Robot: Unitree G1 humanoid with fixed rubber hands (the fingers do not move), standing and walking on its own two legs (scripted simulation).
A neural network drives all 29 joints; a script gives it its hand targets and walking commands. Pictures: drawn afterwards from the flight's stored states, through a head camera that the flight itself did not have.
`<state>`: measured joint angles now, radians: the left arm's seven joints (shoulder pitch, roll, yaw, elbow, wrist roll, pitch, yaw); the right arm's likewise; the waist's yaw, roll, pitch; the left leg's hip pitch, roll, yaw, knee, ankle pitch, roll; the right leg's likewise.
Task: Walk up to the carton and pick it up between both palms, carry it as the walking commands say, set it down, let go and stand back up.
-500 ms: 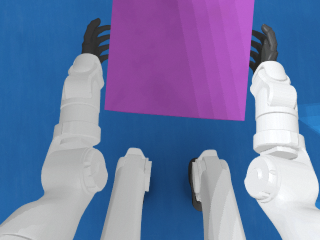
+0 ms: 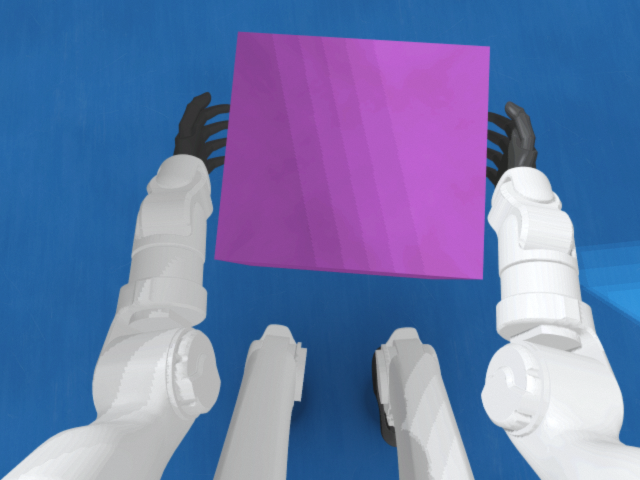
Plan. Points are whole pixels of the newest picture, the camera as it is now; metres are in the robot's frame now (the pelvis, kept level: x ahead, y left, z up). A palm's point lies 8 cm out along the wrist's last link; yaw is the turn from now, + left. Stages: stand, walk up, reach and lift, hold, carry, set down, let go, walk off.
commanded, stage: reach and lift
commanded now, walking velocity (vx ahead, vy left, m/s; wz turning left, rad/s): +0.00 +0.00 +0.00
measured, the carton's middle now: (350, 174) +0.49 +0.00 -0.14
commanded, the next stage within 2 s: none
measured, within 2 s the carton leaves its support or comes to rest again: neither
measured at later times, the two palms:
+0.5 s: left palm (167, 151) +0.46 +0.18 +0.01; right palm (552, 165) +0.45 -0.19 +0.01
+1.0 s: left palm (123, 133) +0.44 +0.18 +0.09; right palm (613, 150) +0.43 -0.19 +0.09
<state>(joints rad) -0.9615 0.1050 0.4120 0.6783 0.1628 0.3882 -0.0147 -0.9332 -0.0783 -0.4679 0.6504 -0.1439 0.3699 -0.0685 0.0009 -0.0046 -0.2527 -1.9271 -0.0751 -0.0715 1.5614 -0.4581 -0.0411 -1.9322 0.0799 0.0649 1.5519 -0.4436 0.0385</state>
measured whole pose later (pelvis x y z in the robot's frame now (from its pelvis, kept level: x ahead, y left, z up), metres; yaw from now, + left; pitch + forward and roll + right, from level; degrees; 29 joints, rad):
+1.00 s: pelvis +0.04 +0.00 +0.14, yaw +0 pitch +36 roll +0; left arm -0.63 0.00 0.41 0.58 0.21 0.38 -0.06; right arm -0.61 0.02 -0.45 0.56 -0.20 0.36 -0.04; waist 0.00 0.00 -0.28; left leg -1.32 -0.06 -0.10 1.03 -0.35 -0.03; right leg -1.32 0.07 0.09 1.02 -0.33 0.02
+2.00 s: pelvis +0.08 +0.01 +0.23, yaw +0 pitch +11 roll +0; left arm -0.34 -0.08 0.34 0.40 0.27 0.50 -0.09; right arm -0.32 0.08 -0.41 0.37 -0.28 0.50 0.09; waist -0.01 0.00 -0.11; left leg -0.43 -0.04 -0.10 0.42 -0.17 0.00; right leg -0.43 0.03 0.10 0.40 -0.16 0.02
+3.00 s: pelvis +0.10 +0.00 +0.24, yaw +1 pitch -5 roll +0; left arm -0.22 -0.11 0.31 0.18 0.31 0.71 -0.07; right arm -0.22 0.11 -0.30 0.19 -0.30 0.71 0.06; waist 0.00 0.00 -0.01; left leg 0.00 -0.03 -0.11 0.23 -0.13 0.00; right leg -0.01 0.02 0.10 0.23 -0.13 0.00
